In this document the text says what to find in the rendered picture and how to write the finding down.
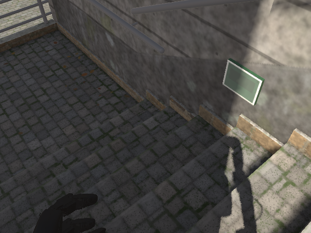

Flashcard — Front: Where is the left robot hand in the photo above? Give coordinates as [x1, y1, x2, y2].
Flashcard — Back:
[33, 193, 106, 233]

